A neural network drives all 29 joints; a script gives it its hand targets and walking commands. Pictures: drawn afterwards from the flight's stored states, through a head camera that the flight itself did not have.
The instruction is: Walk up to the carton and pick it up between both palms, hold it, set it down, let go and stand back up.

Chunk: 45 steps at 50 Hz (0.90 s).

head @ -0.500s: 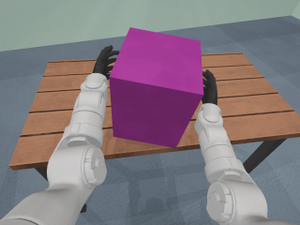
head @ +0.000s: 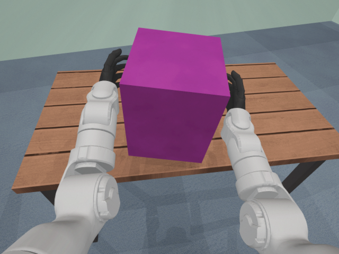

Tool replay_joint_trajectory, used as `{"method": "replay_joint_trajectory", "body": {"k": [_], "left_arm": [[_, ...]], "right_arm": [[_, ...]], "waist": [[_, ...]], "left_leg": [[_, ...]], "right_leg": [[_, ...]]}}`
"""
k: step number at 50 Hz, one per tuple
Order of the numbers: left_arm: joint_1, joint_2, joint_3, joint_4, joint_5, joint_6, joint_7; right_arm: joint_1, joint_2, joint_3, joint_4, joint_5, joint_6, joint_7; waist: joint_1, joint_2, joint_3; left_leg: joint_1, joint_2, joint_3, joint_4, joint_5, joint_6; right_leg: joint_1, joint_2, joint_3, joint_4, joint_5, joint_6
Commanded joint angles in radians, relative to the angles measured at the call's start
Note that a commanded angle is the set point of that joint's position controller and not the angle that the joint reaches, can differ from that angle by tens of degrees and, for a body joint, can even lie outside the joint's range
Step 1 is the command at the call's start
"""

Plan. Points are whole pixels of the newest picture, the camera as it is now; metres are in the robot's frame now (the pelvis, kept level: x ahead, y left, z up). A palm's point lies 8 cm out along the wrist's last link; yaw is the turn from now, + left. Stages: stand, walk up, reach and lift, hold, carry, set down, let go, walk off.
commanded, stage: reach and lift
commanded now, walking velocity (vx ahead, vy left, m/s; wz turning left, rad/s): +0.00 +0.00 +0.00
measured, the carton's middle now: (171, 99) +0.46 +0.00 +0.13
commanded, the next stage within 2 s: hold in 1.52 s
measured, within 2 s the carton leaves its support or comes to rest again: neither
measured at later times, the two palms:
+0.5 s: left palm (109, 73) +0.42 +0.13 +0.23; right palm (244, 96) +0.39 -0.15 +0.19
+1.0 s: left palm (103, 65) +0.40 +0.14 +0.26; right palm (249, 82) +0.39 -0.15 +0.23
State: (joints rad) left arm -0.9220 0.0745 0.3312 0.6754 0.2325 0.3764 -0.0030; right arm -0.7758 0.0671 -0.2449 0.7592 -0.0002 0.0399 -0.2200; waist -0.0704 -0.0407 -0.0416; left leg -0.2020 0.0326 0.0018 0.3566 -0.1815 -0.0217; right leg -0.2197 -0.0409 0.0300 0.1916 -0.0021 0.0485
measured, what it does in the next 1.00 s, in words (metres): stands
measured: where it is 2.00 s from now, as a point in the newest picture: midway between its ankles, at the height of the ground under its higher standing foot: outside the picture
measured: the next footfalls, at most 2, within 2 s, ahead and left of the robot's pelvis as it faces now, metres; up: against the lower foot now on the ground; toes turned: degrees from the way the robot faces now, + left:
none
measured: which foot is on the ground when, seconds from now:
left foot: down 0.00-1.00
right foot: down 0.00-1.00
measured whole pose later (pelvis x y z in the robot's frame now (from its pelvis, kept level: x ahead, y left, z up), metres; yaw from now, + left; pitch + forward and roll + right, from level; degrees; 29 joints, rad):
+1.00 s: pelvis -0.01 -0.01 +0.00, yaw +0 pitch +0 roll +0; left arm -0.99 0.07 0.32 0.54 0.25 0.68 0.07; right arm -0.95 -0.06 -0.16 0.77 0.17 0.32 -0.19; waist -0.07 -0.02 -0.10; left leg -0.19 0.03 0.00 0.36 -0.17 -0.02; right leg -0.22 -0.04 0.03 0.22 0.00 0.05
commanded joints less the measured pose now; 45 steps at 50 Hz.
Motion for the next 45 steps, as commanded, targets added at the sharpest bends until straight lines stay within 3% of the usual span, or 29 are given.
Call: {"method": "replay_joint_trajectory", "body": {"k": [1,7,16,20,28,38,45], "left_arm": [[-0.588,-0.728,-0.467,-0.157,-0.124,-0.003,-0.1],[-0.646,-0.755,-0.476,-0.156,-0.143,0.027,-0.077],[-0.62,-0.717,-0.336,-0.071,-0.077,0.087,-0.085],[-0.624,-0.729,-0.339,-0.116,-0.078,0.105,-0.083],[-0.643,-0.784,-0.46,-0.264,-0.143,0.136,-0.05],[-0.68,-0.771,-0.455,-0.272,-0.14,0.216,-0.047],[-0.701,-0.766,-0.444,-0.271,-0.145,0.244,-0.045]], "right_arm": [[-0.895,0.418,0.454,-0.259,0.13,-0.009,0.155],[-0.993,0.438,0.46,-0.266,0.162,0.028,0.166],[-1.011,0.436,0.406,-0.182,0.164,0.097,0.178],[-1.027,0.442,0.427,-0.203,0.195,0.113,0.178],[-1.06,0.443,0.519,-0.303,0.287,0.143,0.165],[-1.076,0.408,0.455,-0.237,0.298,0.213,0.174],[-1.103,0.416,0.457,-0.223,0.33,0.248,0.173]], "waist": [[-0.001,0.133,-0.565],[0.007,0.124,-0.587],[0.015,0.055,-0.479],[0.01,0.061,-0.522],[-0.012,0.106,-0.636],[-0.041,0.103,-0.532],[-0.038,0.104,-0.556]], "left_leg": [[0.254,-0.078,0.05,-0.011,0.419,-0.079],[0.219,-0.078,0.04,-0.026,0.306,-0.067],[0.122,-0.085,0.043,-0.092,0.11,-0.018],[0.139,-0.088,0.039,-0.082,0.162,-0.019],[0.232,-0.086,0.009,-0.008,0.348,-0.059],[0.151,-0.073,0.001,-0.057,0.159,-0.052],[0.129,-0.072,-0.001,-0.057,0.163,-0.049]], "right_leg": [[0.384,0.127,-0.115,0.039,0.077,-0.037],[0.364,0.126,-0.112,0.042,0.009,-0.039],[0.412,0.114,-0.095,0.038,-0.095,-0.031],[0.442,0.12,-0.094,0.048,-0.054,-0.03],[0.423,0.142,-0.096,0.058,0.059,-0.04],[0.397,0.133,-0.086,0.047,-0.079,-0.049],[0.412,0.134,-0.078,0.054,-0.053,-0.048]]}}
